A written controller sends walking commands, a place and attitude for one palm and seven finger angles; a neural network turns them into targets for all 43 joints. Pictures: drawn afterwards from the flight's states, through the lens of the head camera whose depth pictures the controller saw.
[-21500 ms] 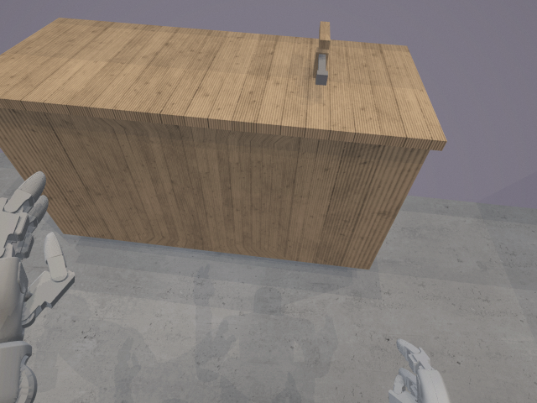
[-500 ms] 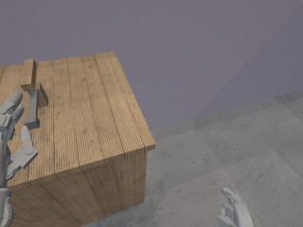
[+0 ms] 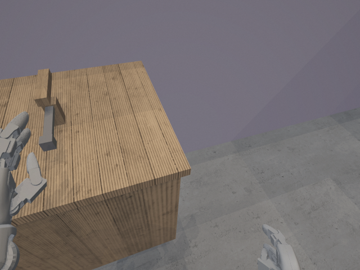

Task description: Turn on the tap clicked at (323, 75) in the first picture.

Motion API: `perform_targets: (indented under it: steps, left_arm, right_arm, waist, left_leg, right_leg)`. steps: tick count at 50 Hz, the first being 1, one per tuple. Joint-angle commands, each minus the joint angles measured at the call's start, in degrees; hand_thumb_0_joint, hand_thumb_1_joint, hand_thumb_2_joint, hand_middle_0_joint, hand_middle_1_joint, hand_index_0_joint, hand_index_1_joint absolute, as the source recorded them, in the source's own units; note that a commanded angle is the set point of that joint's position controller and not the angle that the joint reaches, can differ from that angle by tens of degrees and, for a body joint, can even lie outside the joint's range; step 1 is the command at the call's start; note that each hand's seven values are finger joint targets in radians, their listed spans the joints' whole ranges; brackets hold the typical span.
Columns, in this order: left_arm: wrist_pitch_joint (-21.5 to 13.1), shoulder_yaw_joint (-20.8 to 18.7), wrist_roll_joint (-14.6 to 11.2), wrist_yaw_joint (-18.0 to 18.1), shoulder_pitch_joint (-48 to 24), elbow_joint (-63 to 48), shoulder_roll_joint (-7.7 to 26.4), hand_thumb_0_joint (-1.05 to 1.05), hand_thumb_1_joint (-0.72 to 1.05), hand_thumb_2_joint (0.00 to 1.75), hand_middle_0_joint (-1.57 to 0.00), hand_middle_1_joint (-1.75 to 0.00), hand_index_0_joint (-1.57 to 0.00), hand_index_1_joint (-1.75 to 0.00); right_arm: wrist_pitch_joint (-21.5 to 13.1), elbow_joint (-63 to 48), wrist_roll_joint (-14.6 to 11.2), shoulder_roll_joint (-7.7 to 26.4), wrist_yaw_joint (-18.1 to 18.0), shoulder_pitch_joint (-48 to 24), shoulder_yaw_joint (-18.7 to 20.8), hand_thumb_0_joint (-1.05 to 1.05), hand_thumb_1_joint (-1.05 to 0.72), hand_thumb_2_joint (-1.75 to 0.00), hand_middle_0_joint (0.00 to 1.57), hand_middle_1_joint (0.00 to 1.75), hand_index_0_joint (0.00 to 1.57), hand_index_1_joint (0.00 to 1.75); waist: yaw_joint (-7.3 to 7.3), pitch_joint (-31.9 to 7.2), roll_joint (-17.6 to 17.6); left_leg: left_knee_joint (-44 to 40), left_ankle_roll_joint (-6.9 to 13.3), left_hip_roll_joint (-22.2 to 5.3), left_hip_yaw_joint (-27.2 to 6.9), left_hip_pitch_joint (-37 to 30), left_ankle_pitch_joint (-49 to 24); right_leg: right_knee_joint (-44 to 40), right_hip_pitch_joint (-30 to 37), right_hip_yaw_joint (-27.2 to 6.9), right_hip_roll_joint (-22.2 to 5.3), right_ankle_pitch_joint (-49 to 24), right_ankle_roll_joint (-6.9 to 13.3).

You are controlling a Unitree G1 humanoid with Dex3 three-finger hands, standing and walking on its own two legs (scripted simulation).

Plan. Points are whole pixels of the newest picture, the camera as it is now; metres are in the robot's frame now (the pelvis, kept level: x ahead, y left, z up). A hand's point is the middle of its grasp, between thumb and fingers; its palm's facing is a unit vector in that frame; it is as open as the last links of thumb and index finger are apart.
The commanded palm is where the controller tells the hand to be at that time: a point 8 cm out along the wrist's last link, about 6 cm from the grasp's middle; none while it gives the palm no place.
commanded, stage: come to a stop and stand still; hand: left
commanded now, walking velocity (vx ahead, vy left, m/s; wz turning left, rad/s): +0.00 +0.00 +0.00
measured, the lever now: (48, 142) +0.36 +0.35 +0.07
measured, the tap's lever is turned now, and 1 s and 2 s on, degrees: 0 0 0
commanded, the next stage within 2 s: look again from close up in 1.00 s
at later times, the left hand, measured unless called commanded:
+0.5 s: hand (56, 191) +0.21 +0.23 +0.14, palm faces +0.24 -0.86 -0.44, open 7.4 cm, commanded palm +0.16 +0.28 +0.18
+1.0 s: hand (41, 177) +0.22 +0.25 +0.16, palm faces +0.37 -0.85 -0.38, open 7.4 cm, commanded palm +0.16 +0.28 +0.18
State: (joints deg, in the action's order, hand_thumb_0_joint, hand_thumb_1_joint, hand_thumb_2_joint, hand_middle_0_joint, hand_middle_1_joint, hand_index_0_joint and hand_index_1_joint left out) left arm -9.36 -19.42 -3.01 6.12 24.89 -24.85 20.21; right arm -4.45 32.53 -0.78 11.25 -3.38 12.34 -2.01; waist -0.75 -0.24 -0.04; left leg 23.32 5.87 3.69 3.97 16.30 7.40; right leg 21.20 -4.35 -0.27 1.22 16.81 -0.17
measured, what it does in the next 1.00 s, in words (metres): stands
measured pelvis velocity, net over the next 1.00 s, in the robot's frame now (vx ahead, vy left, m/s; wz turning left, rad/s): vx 0.00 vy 0.00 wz -0.01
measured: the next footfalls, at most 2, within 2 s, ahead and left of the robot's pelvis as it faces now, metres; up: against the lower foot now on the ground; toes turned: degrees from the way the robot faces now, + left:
none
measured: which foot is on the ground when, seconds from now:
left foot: down 0.00-1.00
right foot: down 0.00-1.00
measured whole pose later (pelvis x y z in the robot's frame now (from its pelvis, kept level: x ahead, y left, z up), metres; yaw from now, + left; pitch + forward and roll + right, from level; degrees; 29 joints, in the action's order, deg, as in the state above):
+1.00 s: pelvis +0.00 +0.00 +0.00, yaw +0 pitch +1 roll -2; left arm -11.0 -21.8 -2.9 5.3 24.1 -27.0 22.0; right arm -5.4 31.7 -0.7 11.2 -2.4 11.2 -1.9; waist -0.8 1.4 1.1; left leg 27.0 6.2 3.2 4.3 18.7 9.2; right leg 24.1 -6.5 -0.5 1.6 18.2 -0.3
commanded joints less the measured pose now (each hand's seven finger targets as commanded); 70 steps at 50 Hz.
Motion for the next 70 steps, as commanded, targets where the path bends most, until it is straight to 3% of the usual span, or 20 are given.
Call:
perform_targets:
  steps: [1,7,8,9,10,11,12,15,19,20,21,25,26,30,36,40,47,52,55,70]
  left_arm:
    - [-4.1,-5.8,0.2,0.8,-5.1,-13.4,9.6,0.00,0.90,0.90,-0.20,-0.30,-0.20,-0.30]
    - [-4.1,-6.6,0.2,0.9,-3.8,-12.9,10.1,0.00,0.90,0.90,-0.20,-0.30,-0.20,-0.30]
    - [-10.1,-38.1,9.1,1.7,-63.3,-24.7,54.5,0.00,0.90,0.90,-0.20,-0.30,-0.20,-0.30]
    - [-8.7,-15.2,4.0,-1.2,-33.8,4.9,20.5,0.00,0.90,0.90,-0.20,-0.30,-0.20,-0.30]
    - [-7.5,-13.6,1.7,-1.5,-22.0,1.4,17.4,0.00,0.90,0.90,-0.20,-0.30,-0.20,-0.30]
    - [-7.2,-8.2,1.4,-2.2,-19.2,3.0,11.7,0.00,0.90,0.90,-0.20,-0.30,-0.20,-0.30]
    - [-7.7,-6.2,0.7,-2.8,-16.3,-3.3,10.6,0.00,0.90,0.90,-0.20,-0.30,-0.20,-0.30]
    - [-7.3,-3.4,-0.1,-3.0,-0.8,-11.0,5.8,0.00,0.90,0.90,-0.20,-0.30,-0.20,-0.30]
    - [-6.9,-10.2,0.0,-1.7,1.7,-13.4,12.8,0.00,0.90,0.90,-0.20,-0.30,-0.20,-0.30]
    - [-7.0,-13.3,0.2,-0.9,-0.8,-14.7,16.1,0.00,0.90,0.90,-0.20,-0.30,-0.20,-0.30]
    - [-7.2,-12.9,-0.1,-0.9,-1.7,-12.6,14.7,0.00,0.90,0.90,-0.20,-0.30,-0.20,-0.30]
    - [-8.4,-13.2,0.5,-0.5,-12.5,-14.7,17.1,0.00,0.90,0.90,-0.20,-0.30,-0.20,-0.30]
    - [-8.5,-11.8,0.6,-0.4,-12.7,-13.4,15.3,0.00,0.90,0.90,-0.20,-0.30,-0.20,-0.30]
    - [-8.5,-6.8,1.1,-0.4,-10.1,-15.8,10.1,0.00,0.90,0.90,-0.20,-0.30,-0.20,-0.30]
    - [-7.0,-7.8,1.1,0.1,-0.7,-13.4,9.8,0.00,0.90,0.90,-0.20,-0.30,-0.20,-0.30]
    - [-6.6,-11.6,0.4,0.2,-1.6,-13.8,13.3,0.00,0.90,0.90,-0.20,-0.30,-0.20,-0.30]
    - [-6.0,-7.5,0.1,-0.3,-5.4,-16.5,10.7,0.00,0.90,0.90,-0.20,-0.30,-0.20,-0.30]
    - [-5.2,-5.8,0.5,0.2,-5.4,-13.6,9.3,0.00,0.90,0.90,-0.20,-0.30,-0.20,-0.30]
    - [-4.8,-7.2,0.9,0.5,-6.0,-11.7,10.4,0.00,0.90,0.90,-0.20,-0.30,-0.20,-0.30]
    - [-5.0,-6.5,0.9,0.5,-5.6,-11.6,10.1,0.00,0.90,0.90,-0.20,-0.30,-0.20,-0.30]
  right_arm:
    - [-3.3,-9.1,0.1,7.4,-0.8,-5.9,3.2,0.00,-0.90,-0.90,0.20,0.30,0.20,0.30]
    - [-3.5,-8.9,0.1,7.2,-0.7,-5.9,3.3,0.00,-0.90,-0.90,0.20,0.30,0.20,0.30]
    - [-5.2,-10.1,3.0,10.9,0.8,-2.5,3.3,0.00,-0.90,-0.90,0.20,0.30,0.20,0.30]
    - [-5.6,-5.4,0.8,3.5,1.0,-5.6,1.1,0.00,-0.90,-0.90,0.20,0.30,0.20,0.30]
    - [-5.2,-5.2,-0.2,6.4,1.6,-4.9,4.3,0.00,-0.90,-0.90,0.20,0.30,0.20,0.30]
    - [-6.1,-8.8,-0.4,7.8,1.9,-3.3,4.9,0.00,-0.90,-0.90,0.20,0.30,0.20,0.30]
    - [-6.2,-9.3,-0.8,8.2,2.4,-2.9,5.2,0.00,-0.90,-0.90,0.20,0.30,0.20,0.30]
    - [-5.6,-10.5,-1.4,7.3,4.5,-4.8,5.0,0.00,-0.90,-0.90,0.20,0.30,0.20,0.30]
    - [-4.7,-11.5,-0.7,7.7,3.1,-5.8,4.7,0.00,-0.90,-0.90,0.20,0.30,0.20,0.30]
    - [-4.2,-11.3,-0.6,7.9,2.2,-5.9,4.6,0.00,-0.90,-0.90,0.20,0.30,0.20,0.30]
    - [-4.1,-11.0,-0.3,7.5,1.5,-5.7,4.4,0.00,-0.90,-0.90,0.20,0.30,0.20,0.30]
    - [-4.5,-10.1,0.0,7.5,-0.3,-6.2,3.7,0.00,-0.90,-0.90,0.20,0.30,0.20,0.30]
    - [-4.8,-9.6,0.2,7.7,-0.3,-5.2,3.7,0.00,-0.90,-0.90,0.20,0.30,0.20,0.30]
    - [-6.6,-9.4,-0.1,7.3,0.5,-4.6,3.8,0.00,-0.90,-0.90,0.20,0.30,0.20,0.30]
    - [-5.0,-8.7,0.0,8.0,1.3,-3.9,4.2,0.00,-0.90,-0.90,0.20,0.30,0.20,0.30]
    - [-3.4,-9.2,-0.2,7.6,0.5,-4.8,3.9,0.00,-0.90,-0.90,0.20,0.30,0.20,0.30]
    - [-3.7,-9.9,-0.1,7.6,0.3,-5.2,3.6,0.00,-0.90,-0.90,0.20,0.30,0.20,0.30]
    - [-3.9,-9.4,0.0,7.8,0.2,-5.5,3.5,0.00,-0.90,-0.90,0.20,0.30,0.20,0.30]
    - [-3.6,-9.1,0.1,7.9,-0.3,-5.9,3.6,0.00,-0.90,-0.90,0.20,0.30,0.20,0.30]
    - [-4.2,-8.9,0.2,7.6,-0.3,-6.1,3.4,0.00,-0.90,-0.90,0.20,0.30,0.20,0.30]
  waist:
    - [-0.08,-6.1,-4.5]
    - [-0.16,-6.3,-3.8]
    - [0.20,9.9,5.5]
    - [1.11,-3.4,2.1]
    - [-1.47,-7.2,-7.4]
    - [-1.17,-11.4,-10.3]
    - [-0.88,-12.3,-13.0]
    - [-1.48,-12.4,-7.3]
    - [-0.58,-6.8,6.2]
    - [-0.32,-6.4,6.2]
    - [0.09,-5.3,5.9]
    - [0.37,-4.3,-4.7]
    - [0.21,-5.4,-7.1]
    - [0.07,-8.8,-9.0]
    - [-0.08,-10.6,-2.4]
    - [0.10,-10.3,-2.1]
    - [0.30,-9.5,-5.9]
    - [0.14,-6.6,-4.8]
    - [-0.07,-4.5,-4.5]
    - [-0.20,-5.5,-3.3]
  left_leg:
    - [-8.4,-4.4,-10.1,-12.6,-8.7,8.0]
    - [-7.9,-4.6,-9.8,-11.8,-8.4,8.2]
    - [1.3,-2.3,-9.8,-10.5,4.9,3.0]
    - [1.5,-2.9,-9.3,-12.5,-8.3,-7.6]
    - [-2.0,-5.3,-9.8,-10.8,-13.4,-8.5]
    - [-1.1,-4.2,-10.8,-10.3,-13.3,-4.9]
    - [-0.9,-3.2,-11.0,-11.8,-13.7,-2.8]
    - [-2.7,-2.0,-11.4,-12.1,-9.8,3.8]
    - [-1.2,-4.2,-8.4,-8.5,-4.7,10.4]
    - [-0.3,-4.5,-8.3,-8.1,-6.1,8.7]
    - [0.1,-4.1,-8.2,-8.1,-6.4,7.9]
    - [-3.6,-3.2,-10.2,-10.9,-6.7,8.6]
    - [-4.6,-2.7,-10.9,-11.8,-6.7,9.2]
    - [-3.5,-2.9,-11.2,-12.0,-11.3,1.8]
    - [1.0,-3.7,-10.2,-9.3,-11.0,-11.7]
    - [1.5,-4.5,-10.1,-8.8,-11.1,-15.2]
    - [-1.5,-4.1,-10.9,-9.9,-11.8,-7.9]
    - [-5.5,-4.3,-10.7,-11.1,-7.8,7.0]
    - [-7.8,-4.4,-10.3,-11.6,-4.7,15.3]
    - [-6.6,-4.4,-9.0,-10.7,-7.6,10.5]
  right_leg:
    - [-2.3,-5.2,-0.8,-2.3,-4.1,1.6]
    - [-3.4,-4.6,-1.1,-2.6,-3.9,1.7]
    - [-3.4,-18.8,-4.3,-7.1,-7.0,2.4]
    - [-0.4,-20.4,-1.8,-7.4,0.6,3.5]
    - [3.3,-14.0,-0.9,-3.2,-2.1,3.8]
    - [4.4,-11.2,-2.3,-3.3,-1.5,3.0]
    - [4.9,-11.6,-3.1,-3.4,-1.6,1.4]
    - [3.4,-8.1,-2.6,-3.3,-2.2,0.8]
    - [-4.0,-9.8,-5.0,-4.7,2.1,2.7]
    - [-4.2,-11.7,-5.8,-5.5,2.7,3.2]
    - [-4.2,-12.9,-5.5,-5.6,2.7,3.1]
    - [-0.4,-11.2,-3.6,-3.6,0.3,2.2]
    - [0.8,-9.4,-2.6,-3.0,-1.1,2.0]
    - [1.5,-8.2,-1.6,-2.7,-5.4,1.8]
    - [0.0,-6.5,-1.5,-3.4,-11.9,1.8]
    - [0.7,-6.5,-1.2,-3.5,-13.0,1.8]
    - [0.9,-7.1,-0.8,-2.4,-7.9,1.5]
    - [-1.5,-6.6,-1.5,-2.5,-3.8,1.7]
    - [-2.9,-6.5,-1.9,-2.5,-1.1,1.9]
    - [-4.4,-6.8,-2.1,-2.9,-2.6,2.2]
